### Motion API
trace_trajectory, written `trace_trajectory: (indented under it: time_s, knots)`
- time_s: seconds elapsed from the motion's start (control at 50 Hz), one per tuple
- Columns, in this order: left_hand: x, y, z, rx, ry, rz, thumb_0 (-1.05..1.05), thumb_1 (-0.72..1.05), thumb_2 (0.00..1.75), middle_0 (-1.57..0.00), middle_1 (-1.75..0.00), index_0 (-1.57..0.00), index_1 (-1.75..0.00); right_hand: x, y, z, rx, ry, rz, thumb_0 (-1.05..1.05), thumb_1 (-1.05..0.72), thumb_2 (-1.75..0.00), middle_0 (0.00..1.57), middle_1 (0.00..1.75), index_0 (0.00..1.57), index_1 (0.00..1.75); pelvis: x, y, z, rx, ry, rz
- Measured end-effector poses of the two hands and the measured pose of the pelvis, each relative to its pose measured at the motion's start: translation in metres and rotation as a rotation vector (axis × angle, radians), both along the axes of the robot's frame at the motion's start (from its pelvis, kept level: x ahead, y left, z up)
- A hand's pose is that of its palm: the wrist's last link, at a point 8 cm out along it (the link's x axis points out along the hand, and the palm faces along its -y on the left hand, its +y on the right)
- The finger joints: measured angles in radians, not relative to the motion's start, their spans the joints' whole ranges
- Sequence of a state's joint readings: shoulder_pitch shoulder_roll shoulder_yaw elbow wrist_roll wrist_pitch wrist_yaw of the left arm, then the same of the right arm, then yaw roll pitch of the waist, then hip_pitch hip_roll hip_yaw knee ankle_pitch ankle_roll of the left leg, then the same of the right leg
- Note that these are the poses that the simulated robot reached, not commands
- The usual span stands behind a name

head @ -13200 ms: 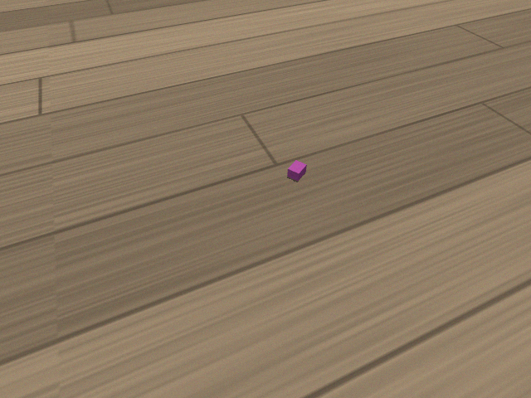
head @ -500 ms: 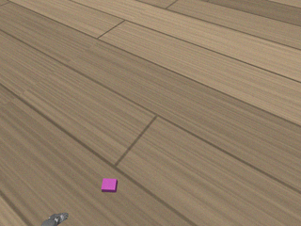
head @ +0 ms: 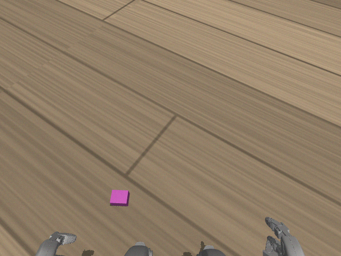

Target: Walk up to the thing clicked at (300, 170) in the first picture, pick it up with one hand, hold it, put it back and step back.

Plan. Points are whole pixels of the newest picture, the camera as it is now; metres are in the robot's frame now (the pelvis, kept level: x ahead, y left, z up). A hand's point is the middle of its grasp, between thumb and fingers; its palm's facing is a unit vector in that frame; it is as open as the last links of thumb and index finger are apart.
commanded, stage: rise first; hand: left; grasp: from above
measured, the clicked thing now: (120, 198) +0.44 +0.27 -0.68
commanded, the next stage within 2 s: none
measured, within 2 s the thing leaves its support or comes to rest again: neither
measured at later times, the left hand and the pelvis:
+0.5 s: hand out of the picture +0.13 +0.27 -0.21, palm faces -0.30 -0.78 -0.54, open 13.4 cm; pelvis -0.02 +0.00 -0.07, yaw +0 degrees
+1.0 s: hand (88, 223) +0.27 +0.32 -0.41, palm faces -0.52 -0.28 -0.81, open 12.8 cm; pelvis -0.08 +0.00 -0.28, yaw -4 degrees
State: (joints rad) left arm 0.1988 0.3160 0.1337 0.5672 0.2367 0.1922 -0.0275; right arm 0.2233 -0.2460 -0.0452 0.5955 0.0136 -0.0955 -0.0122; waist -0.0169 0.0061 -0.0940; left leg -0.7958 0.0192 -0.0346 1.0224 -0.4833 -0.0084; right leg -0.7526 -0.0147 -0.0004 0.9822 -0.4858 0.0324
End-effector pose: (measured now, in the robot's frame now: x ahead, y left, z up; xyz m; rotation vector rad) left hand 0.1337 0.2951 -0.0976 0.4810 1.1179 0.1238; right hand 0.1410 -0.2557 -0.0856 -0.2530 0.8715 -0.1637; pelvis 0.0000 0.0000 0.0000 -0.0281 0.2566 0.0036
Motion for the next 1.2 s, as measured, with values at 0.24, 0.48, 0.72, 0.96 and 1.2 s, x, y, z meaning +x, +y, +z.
trace_trajectory:
  time_s: [0.24, 0.48, 0.72, 0.96, 1.2]
  knots:
    - [-0.006, 0.001, -0.015, 0.042, 0.007, -0.043, 0.0, -0.45, 0.86, -0.25, -0.91, -0.24, -0.92, 0.021, 0.013, -0.015, -0.001, -0.087, 0.047, 0.01, -0.95, -0.91, 0.2, 0.3, 0.2, 0.3, -0.004, 0.001, -0.026, -0.015, 0.064, 0.005]
    - [0.001, 0.01, -0.055, 0.126, 0.015, -0.158, 0.0, -0.43, 0.83, -0.28, -0.86, -0.28, -0.87, 0.02, 0.009, -0.053, -0.012, -0.105, 0.084, 0.01, -0.96, -0.91, 0.2, 0.3, 0.2, 0.3, -0.017, -0.002, -0.063, -0.019, 0.144, 0.006]
    - [0.078, 0.024, -0.157, 0.31, -0.134, -0.494, 0.0, -0.4, 0.83, -0.31, -0.84, -0.31, -0.86, -0.001, -0.015, -0.177, -0.043, 0.016, 0.106, 0.01, -0.97, -0.92, 0.2, 0.3, 0.2, 0.3, -0.046, -0.005, -0.168, -0.02, 0.302, -0.014]
    - [0.141, 0.034, -0.243, 0.465, -0.186, -0.762, 0.0, -0.36, 0.83, -0.32, -0.85, -0.32, -0.85, -0.084, -0.02, -0.299, -0.019, 0.284, 0.06, 0.01, -0.96, -0.91, 0.2, 0.29, 0.2, 0.3, -0.08, -0.005, -0.263, -0.041, 0.349, -0.038]
    - [0.186, 0.03, -0.305, 0.538, -0.274, -0.955, 0.0, -0.29, 0.82, -0.32, -0.78, -0.32, -0.78, -0.174, -0.022, -0.346, -0.054, 0.522, -0.017, 0.01, -0.92, -0.9, 0.2, 0.29, 0.2, 0.3, -0.096, 0.002, -0.322, -0.077, 0.324, -0.063]
